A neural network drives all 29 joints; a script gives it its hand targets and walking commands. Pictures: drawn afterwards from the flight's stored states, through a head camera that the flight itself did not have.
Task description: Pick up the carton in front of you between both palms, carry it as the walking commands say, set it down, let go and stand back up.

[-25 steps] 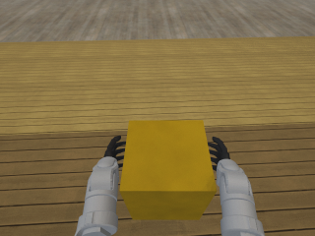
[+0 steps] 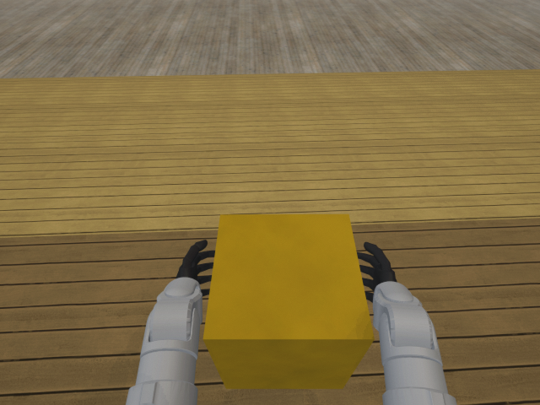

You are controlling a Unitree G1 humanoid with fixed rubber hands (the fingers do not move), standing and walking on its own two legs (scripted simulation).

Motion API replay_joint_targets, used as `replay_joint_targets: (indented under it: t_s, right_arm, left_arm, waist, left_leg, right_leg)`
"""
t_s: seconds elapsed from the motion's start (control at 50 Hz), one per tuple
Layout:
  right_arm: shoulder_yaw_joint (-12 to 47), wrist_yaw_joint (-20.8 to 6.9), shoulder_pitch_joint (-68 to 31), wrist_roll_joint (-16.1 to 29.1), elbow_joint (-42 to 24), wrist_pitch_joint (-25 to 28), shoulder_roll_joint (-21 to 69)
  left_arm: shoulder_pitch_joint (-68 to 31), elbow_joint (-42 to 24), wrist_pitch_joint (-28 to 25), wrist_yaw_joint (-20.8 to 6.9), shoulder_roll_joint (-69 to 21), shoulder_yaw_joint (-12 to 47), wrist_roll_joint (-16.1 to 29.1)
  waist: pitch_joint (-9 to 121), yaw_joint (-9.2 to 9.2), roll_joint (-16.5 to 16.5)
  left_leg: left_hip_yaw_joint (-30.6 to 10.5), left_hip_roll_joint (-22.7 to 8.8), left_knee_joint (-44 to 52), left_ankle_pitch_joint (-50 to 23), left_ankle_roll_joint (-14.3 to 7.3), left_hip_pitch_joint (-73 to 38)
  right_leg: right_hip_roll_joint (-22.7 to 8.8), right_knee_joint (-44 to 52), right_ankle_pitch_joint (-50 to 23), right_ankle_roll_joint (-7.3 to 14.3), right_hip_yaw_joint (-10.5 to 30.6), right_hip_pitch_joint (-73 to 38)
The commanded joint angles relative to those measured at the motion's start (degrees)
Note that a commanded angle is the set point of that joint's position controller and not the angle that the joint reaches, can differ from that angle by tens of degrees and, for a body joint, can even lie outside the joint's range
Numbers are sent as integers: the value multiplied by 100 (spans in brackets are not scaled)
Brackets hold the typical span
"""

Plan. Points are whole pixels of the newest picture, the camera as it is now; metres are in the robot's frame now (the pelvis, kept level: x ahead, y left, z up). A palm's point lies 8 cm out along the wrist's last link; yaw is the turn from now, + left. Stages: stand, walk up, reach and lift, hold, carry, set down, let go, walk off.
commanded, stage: hold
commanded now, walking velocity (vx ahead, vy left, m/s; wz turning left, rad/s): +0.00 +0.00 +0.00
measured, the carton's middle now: (284, 305) +0.29 +0.00 -0.04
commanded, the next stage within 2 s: carry in 1.26 s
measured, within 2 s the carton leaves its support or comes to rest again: neither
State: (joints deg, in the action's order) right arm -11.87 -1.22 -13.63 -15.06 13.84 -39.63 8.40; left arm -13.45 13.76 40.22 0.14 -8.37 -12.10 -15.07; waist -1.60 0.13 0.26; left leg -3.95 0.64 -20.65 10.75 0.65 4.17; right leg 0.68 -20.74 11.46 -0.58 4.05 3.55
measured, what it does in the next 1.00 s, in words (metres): stands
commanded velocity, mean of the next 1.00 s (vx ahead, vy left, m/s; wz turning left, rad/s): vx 0.00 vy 0.00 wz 0.00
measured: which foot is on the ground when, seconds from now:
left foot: down 0.00-1.00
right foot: down 0.00-1.00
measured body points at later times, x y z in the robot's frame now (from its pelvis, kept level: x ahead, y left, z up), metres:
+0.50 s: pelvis -0.02 +0.00 +0.00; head -0.06 +0.00 +0.45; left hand +0.29 +0.15 +0.04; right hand +0.29 -0.15 +0.04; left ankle +0.01 +0.13 -0.75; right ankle +0.01 -0.13 -0.75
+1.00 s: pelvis +0.00 +0.00 +0.00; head -0.04 +0.00 +0.45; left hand +0.29 +0.15 +0.04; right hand +0.29 -0.15 +0.04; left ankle +0.01 +0.13 -0.75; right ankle +0.01 -0.13 -0.75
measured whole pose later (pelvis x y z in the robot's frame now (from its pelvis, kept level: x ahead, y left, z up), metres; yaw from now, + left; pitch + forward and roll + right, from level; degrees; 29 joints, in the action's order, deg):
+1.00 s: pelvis +0.00 +0.00 +0.00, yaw +0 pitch -8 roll +0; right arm -10.9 -1.3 -13.3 -14.9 9.9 -43.9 8.3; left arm -13.3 10.1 44.3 -0.2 -8.3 -11.2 -15.1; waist -2.6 0.4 0.3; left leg -4.1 0.7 -19.4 10.2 0.6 1.7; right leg 0.5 -19.5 10.9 -0.7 4.1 1.1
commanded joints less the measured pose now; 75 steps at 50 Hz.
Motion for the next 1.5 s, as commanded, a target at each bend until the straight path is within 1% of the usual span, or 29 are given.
replay_joint_targets:
  t_s: [0.0,0.04,0.06,0.14,0.18,0.28,0.4,0.46,0.52,0.66,0.78,0.92,1.04,1.22,1.24,1.26,1.28,1.3,1.32,1.34,1.36,1.38,1.4,1.42,1.44,1.46,1.48]
  right_arm:
    - [3273,-1198,-2622,1461,-556,70,5323]
    - [3377,-1164,-2598,1521,-713,-51,5290]
    - [3314,-1148,-2564,1487,-679,-116,5210]
    - [2828,-1128,-2586,1234,-225,-269,4954]
    - [2763,-1167,-2838,1223,-130,-248,5025]
    - [2923,-1252,-3360,1332,-182,-156,5287]
    - [2788,-1256,-3402,1234,16,-145,5186]
    - [2746,-1260,-3378,1205,52,-146,5162]
    - [2754,-1260,-3289,1198,17,-155,5148]
    - [2881,-1218,-2905,1268,-296,-201,5083]
    - [2970,-1179,-2614,1329,-536,-234,5013]
    - [3084,-1157,-2493,1399,-729,-235,4992]
    - [3075,-1146,-2532,1393,-712,-229,4977]
    - [2978,-1167,-2825,1327,-494,-204,5041]
    - [3156,-1169,-3097,1487,-566,-244,5156]
    - [3196,-1149,-3147,1550,-607,-283,5213]
    - [3380,-1120,-3221,1690,-835,-324,5298]
    - [3555,-1098,-3211,1791,-1035,-377,5398]
    - [3726,-1064,-3288,1887,-1265,-447,5477]
    - [3864,-1015,-3321,1978,-1405,-558,5475]
    - [3980,-944,-3187,2022,-1525,-693,5388]
    - [4091,-865,-3014,2066,-1660,-833,5302]
    - [4194,-781,-2825,2102,-1834,-973,5229]
    - [4264,-693,-2674,2130,-2072,-1118,5141]
    - [4306,-595,-2587,2150,-2323,-1266,5014]
    - [4329,-497,-2568,2193,-2565,-1404,4939]
    - [4342,-398,-2549,2209,-2754,-1556,4836]
  left_arm:
    - [-2757,-624,-118,-1341,-5276,3340,1517]
    - [-2724,-770,0,-1321,-5208,3413,1580]
    - [-2691,-746,62,-1308,-5121,3341,1549]
    - [-2742,-326,203,-1292,-4857,2900,1270]
    - [-2983,-207,176,-1335,-4927,2840,1233]
    - [-3513,-238,91,-1418,-5241,2991,1349]
    - [-3548,-46,96,-1398,-5209,2878,1281]
    - [-3510,2,100,-1394,-5211,2857,1266]
    - [-3417,-28,109,-1380,-5221,2860,1270]
    - [-3019,-323,163,-1308,-5184,2956,1340]
    - [-2711,-560,196,-1271,-5095,3027,1384]
    - [-2573,-775,193,-1256,-5031,3134,1434]
    - [-2629,-785,186,-1260,-4974,3134,1421]
    - [-2952,-549,156,-1312,-5006,3040,1370]
    - [-3211,-578,191,-1322,-5084,3183,1493]
    - [-3197,-562,239,-1308,-5161,3248,1577]
    - [-3367,-835,269,-1280,-5266,3427,1693]
    - [-3450,-1133,329,-1262,-5288,3573,1819]
    - [-3536,-1394,406,-1238,-5349,3758,1939]
    - [-3589,-1590,514,-1196,-5366,3929,2068]
    - [-3434,-1648,648,-1139,-5350,4071,2141]
    - [-3222,-1731,780,-1083,-5293,4157,2175]
    - [-3038,-1874,918,-1027,-5228,4259,2226]
    - [-2936,-2090,1062,-974,-5154,4350,2301]
    - [-2905,-2305,1213,-919,-5030,4368,2364]
    - [-2873,-2479,1357,-863,-4948,4372,2439]
    - [-2762,-2607,1516,-788,-4847,4370,2478]
  waist:
    - [1637,7,0]
    - [1651,14,12]
    - [1528,21,14]
    - [750,19,-3]
    - [693,8,-2]
    - [1151,5,-29]
    - [1139,29,-46]
    - [1123,29,-37]
    - [1154,26,-34]
    - [1292,21,-48]
    - [1289,26,-25]
    - [1317,20,-20]
    - [1249,8,-22]
    - [1162,5,-12]
    - [1410,-2,-117]
    - [1274,-26,-213]
    - [1160,-8,-196]
    - [1162,9,-84]
    - [1195,11,-192]
    - [1388,5,-296]
    - [1685,-4,-368]
    - [2035,17,-446]
    - [2222,32,-515]
    - [2208,50,-538]
    - [2049,63,-517]
    - [1824,61,-423]
    - [1564,22,-180]
  left_leg:
    - [3,541,157,-1294,-26,-521]
    - [-20,541,193,-1301,-27,-541]
    - [-22,535,225,-1197,-30,-510]
    - [40,501,349,-341,-50,-224]
    - [77,487,343,-36,-68,-167]
    - [72,470,254,-49,-78,-259]
    - [71,459,265,76,-55,-266]
    - [68,455,280,3,-43,-289]
    - [61,459,287,-224,-28,-350]
    - [23,481,282,-917,6,-524]
    - [4,499,290,-1242,13,-588]
    - [-10,520,291,-1357,6,-603]
    - [7,525,290,-1111,-11,-531]
    - [45,514,274,-577,-37,-397]
    - [47,-628,-93,361,-118,274]
    - [-119,-443,50,2148,-140,461]
    - [-130,-408,46,3051,-128,632]
    - [-209,-480,151,3263,-151,823]
    - [-216,-499,179,3015,-155,939]
    - [-251,-570,204,2563,-185,827]
    - [-285,-663,135,2093,-255,572]
    - [-364,-769,58,1975,-336,342]
    - [-436,-829,21,2127,-387,236]
    - [-521,-861,59,2440,-444,318]
    - [-631,-903,153,2844,-510,631]
    - [-663,-913,142,3067,-520,1091]
    - [-475,-806,-131,3008,-443,1610]
  right_leg:
    - [510,204,-1395,-17,-2,-363]
    - [499,237,-1441,-22,10,-417]
    - [494,270,-1336,-17,9,-380]
    - [463,412,-443,25,-24,-108]
    - [446,415,-135,36,-48,-39]
    - [441,313,-124,45,-76,-99]
    - [451,296,6,52,-90,-56]
    - [455,304,-61,43,-101,-72]
    - [464,305,-273,29,-100,-136]
    - [486,297,-943,6,-69,-320]
    - [498,311,-1267,-11,-32,-404]
    - [507,313,-1402,-15,-2,-438]
    - [502,311,-1162,-3,0,-367]
    - [480,303,-631,14,-27,-211]
    - [-619,-48,436,105,-28,510]
    - [-473,137,2205,191,173,949]
    - [-404,122,3073,203,191,1230]
    - [-370,113,3151,142,99,1393]
    - [-279,-71,2733,87,-67,1453]
    - [-224,-269,2142,56,-241,1387]
    - [-180,-549,1479,63,-412,1276]
    - [-135,-815,994,56,-549,1181]
    - [-106,-910,910,57,-613,1161]
    - [-87,-854,1125,87,-622,1220]
    - [-122,-759,1527,139,-540,1270]
    - [-215,-667,1864,190,-408,1245]
    - [-419,-419,2155,268,-103,1114]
